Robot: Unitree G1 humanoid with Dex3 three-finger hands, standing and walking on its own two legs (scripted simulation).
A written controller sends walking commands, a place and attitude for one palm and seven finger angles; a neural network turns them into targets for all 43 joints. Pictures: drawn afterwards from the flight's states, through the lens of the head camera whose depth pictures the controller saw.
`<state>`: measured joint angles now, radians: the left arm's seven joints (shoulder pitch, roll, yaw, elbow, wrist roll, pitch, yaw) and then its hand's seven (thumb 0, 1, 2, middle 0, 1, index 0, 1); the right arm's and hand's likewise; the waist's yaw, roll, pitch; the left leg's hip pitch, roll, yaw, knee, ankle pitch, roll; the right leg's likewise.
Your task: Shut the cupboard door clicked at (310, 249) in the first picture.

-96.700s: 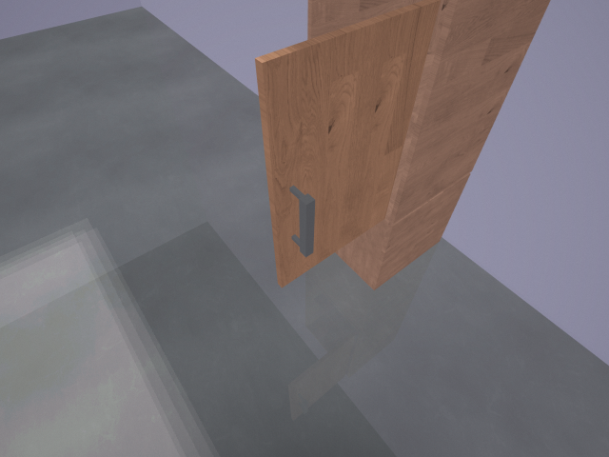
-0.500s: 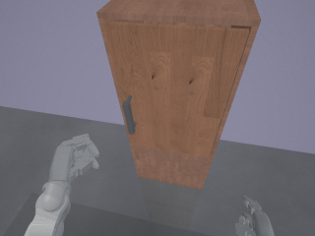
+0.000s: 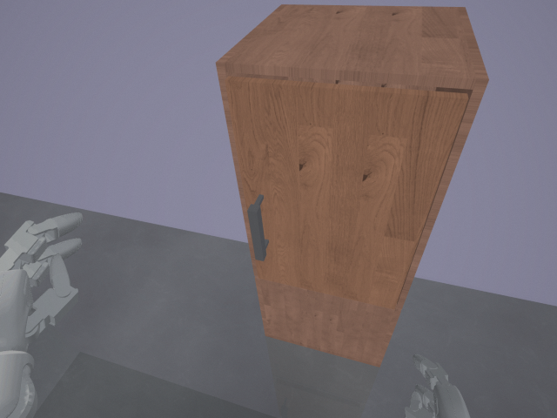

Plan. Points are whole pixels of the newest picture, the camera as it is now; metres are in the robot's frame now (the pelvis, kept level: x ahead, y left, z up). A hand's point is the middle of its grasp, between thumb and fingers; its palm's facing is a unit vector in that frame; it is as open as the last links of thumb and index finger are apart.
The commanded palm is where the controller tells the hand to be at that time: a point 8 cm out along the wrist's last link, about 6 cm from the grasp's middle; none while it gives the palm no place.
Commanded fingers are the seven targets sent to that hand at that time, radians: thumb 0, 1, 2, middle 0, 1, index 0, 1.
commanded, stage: draw the hand back to the body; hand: left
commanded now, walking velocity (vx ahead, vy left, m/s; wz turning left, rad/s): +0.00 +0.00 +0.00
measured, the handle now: (260, 228) +0.54 +0.13 -0.10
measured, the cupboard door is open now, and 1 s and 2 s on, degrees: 0 0 0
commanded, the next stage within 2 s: step back with the hand held close in 0.40 s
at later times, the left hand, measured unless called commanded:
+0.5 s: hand (63, 297) +0.18 +0.26 +0.17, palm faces +0.48 -0.78 -0.41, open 7.4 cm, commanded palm +0.13 +0.29 +0.17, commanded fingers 0.00 0.90 0.90 -0.20 -0.30 -0.20 -0.30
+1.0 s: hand (24, 322) +0.15 +0.28 +0.17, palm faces +0.42 -0.75 -0.51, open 7.4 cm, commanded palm +0.10 +0.32 +0.17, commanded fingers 0.00 0.90 0.90 -0.20 -0.30 -0.20 -0.30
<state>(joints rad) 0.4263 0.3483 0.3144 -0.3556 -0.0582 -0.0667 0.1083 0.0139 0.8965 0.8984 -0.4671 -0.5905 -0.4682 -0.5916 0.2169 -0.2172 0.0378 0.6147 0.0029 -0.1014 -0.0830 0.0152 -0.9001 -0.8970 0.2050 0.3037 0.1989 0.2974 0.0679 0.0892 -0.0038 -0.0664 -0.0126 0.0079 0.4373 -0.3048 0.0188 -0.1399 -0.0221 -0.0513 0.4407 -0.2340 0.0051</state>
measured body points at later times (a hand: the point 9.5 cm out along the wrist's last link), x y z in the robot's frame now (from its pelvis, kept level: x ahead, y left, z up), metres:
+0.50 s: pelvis -0.01 -0.01 +0.00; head -0.04 -0.04 +0.45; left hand +0.15 +0.30 +0.20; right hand +0.17 -0.23 -0.09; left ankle -0.04 +0.10 -0.74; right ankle +0.01 -0.12 -0.74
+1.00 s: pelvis -0.05 +0.02 -0.01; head -0.05 +0.01 +0.44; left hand +0.13 +0.32 +0.20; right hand +0.11 -0.23 -0.09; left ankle -0.04 +0.10 -0.74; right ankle +0.01 -0.12 -0.74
